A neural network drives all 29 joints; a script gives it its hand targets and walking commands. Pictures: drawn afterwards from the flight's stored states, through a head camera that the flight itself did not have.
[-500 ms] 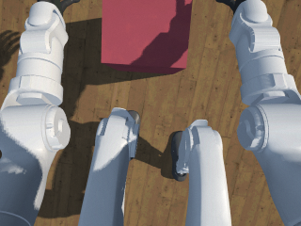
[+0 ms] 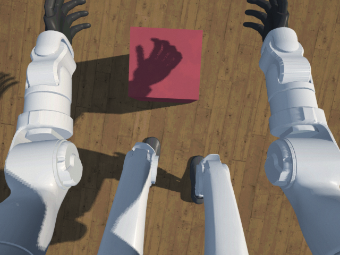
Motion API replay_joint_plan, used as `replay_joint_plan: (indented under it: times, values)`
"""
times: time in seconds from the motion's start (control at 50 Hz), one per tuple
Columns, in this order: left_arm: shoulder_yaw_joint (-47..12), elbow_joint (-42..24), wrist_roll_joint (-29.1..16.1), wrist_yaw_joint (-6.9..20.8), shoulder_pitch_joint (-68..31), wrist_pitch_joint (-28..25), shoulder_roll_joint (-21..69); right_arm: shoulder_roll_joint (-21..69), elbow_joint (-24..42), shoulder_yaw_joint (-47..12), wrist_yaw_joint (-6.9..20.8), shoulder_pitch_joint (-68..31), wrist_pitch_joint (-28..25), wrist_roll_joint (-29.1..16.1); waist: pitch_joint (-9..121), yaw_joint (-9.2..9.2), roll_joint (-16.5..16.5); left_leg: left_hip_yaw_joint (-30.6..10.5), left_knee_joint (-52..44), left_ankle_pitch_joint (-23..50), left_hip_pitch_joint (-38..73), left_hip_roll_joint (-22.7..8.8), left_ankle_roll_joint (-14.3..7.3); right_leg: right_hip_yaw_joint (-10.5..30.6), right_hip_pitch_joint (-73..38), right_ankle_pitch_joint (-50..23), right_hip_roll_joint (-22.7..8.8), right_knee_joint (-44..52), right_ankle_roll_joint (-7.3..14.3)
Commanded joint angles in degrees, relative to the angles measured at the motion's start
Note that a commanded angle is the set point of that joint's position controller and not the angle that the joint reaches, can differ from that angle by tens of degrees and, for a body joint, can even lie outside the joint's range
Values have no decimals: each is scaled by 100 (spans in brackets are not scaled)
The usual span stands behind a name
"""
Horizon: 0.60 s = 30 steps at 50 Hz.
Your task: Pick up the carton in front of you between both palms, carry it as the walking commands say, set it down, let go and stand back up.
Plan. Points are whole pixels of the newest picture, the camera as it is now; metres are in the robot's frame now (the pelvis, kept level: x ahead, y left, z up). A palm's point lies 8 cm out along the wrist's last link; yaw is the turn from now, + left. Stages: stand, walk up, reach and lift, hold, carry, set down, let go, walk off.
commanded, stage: set down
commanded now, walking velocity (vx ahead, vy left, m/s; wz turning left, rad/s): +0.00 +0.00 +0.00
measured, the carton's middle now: (165, 72) +0.51 +0.08 -0.44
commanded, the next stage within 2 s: let go in 0.16 s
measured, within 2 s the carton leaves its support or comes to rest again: neither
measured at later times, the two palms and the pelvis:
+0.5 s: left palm (12, 51) +0.43 +0.27 +0.02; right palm (331, 57) +0.47 -0.15 +0.02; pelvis +0.05 +0.01 +0.13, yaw +0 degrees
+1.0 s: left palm out of the picture +0.25 +0.25 +0.13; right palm out of the picture +0.30 -0.21 +0.12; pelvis +0.09 +0.00 +0.21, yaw +2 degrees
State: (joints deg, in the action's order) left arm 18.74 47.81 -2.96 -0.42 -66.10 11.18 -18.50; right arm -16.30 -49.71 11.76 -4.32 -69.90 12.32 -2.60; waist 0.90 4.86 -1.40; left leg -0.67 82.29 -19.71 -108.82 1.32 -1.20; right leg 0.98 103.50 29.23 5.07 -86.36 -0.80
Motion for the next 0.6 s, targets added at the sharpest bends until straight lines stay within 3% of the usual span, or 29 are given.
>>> replay_joint_plan:
  times: [0.0,0.02,0.04,0.06,0.08,0.1,0.12,0.14,0.22,0.3,0.36,0.38,0.4,0.42,0.48,0.5,0.54,0.58]
  values:
    - [132,-644,93,42,-1175,-149,-667,-564,623,135,32,-1287,-167,108,6196,168,-1,143,-737,2251,5629,146,254,-302,-1694,-1106,112,1439,-145]
    - [126,-544,97,48,-1065,-156,-628,-643,685,196,53,-1277,-210,197,6234,86,-33,77,-873,2308,5762,146,240,-332,-1784,-1176,132,1520,-162]
    - [169,-591,134,62,-1186,-168,-686,-514,534,127,75,-1251,-198,90,6185,194,-41,73,-961,2306,5889,118,221,-269,-1857,-1148,107,1680,-174]
    - [146,-577,178,81,-951,-211,-529,-534,517,232,69,-1045,-252,205,6023,182,0,57,-1106,2297,5984,127,229,-302,-1823,-1095,95,1825,-189]
    - [193,-647,120,98,-1111,-232,-552,-445,474,241,77,-1085,-257,246,5955,43,-104,47,-1210,2364,5832,116,232,-236,-2072,-1278,83,1945,-161]
    - [218,-377,312,115,-855,-262,-545,-450,537,242,106,-1042,-280,194,5947,207,155,75,-1313,2472,6019,84,237,-197,-2101,-1372,75,2027,-149]
    - [249,-518,275,98,-858,-278,-425,-515,397,319,140,-821,-314,333,5899,1,-29,-44,-1437,2525,6211,82,232,-244,-2094,-1404,71,2145,-169]
    - [260,-482,304,115,-728,-312,-325,-377,456,231,154,-843,-358,304,5877,104,4,42,-1549,2546,6280,102,254,-198,-2200,-1370,51,2323,-160]
    - [310,-492,576,160,-463,-373,-465,-328,486,356,159,-525,-361,461,5859,61,29,45,-2056,2505,6649,80,201,-161,-2874,-1593,39,2781,-175]
    - [96,-780,721,350,533,-363,-302,-122,857,339,15,599,-327,743,5881,-56,19,69,-2456,2766,7262,86,161,-90,-3676,-2018,3,3304,-206]
    - [-34,-1037,910,459,1363,-433,-399,48,1413,210,-11,1237,-403,708,5656,25,61,-25,-2770,3029,7807,28,86,-56,-3940,-2134,-31,3607,-203]
    - [-114,-1219,861,492,1495,-465,-279,105,1302,184,-12,1571,-426,736,5441,-58,103,-33,-2896,2992,7814,35,99,-21,-4090,-2176,-57,3752,-178]
    - [-107,-1423,922,511,1788,-505,-324,205,1534,46,10,1773,-465,645,5631,116,138,-116,-2994,3206,8252,6,66,-18,-4090,-2201,-41,3778,-170]
    - [-359,-1575,854,534,1925,-540,-286,176,1707,130,22,1935,-520,581,5339,-55,249,-194,-3020,3239,8404,-38,61,-57,-3961,-2142,-60,3887,-188]
    - [-301,-1854,770,549,2657,-679,-218,204,2070,-33,132,2569,-710,559,5352,-11,261,-326,-3188,4071,9224,-116,68,-19,-4053,-2393,-63,4176,-130]
    - [-482,-1672,714,543,3025,-685,-58,186,1734,-16,168,2992,-716,562,4980,-13,297,-381,-3319,3947,9294,-131,74,-26,-3973,-2132,-70,4281,-124]
    - [-565,-1857,614,538,3458,-757,49,159,1922,1,239,3450,-807,630,4545,-174,234,-457,-3489,3787,9573,-177,109,-62,-3984,-1887,-95,4491,-101]
    - [-644,-1746,573,553,3886,-842,149,208,1954,-76,297,3781,-919,574,4093,-122,334,-410,-3646,3827,9562,-169,124,63,-4299,-2020,-131,4706,-58]
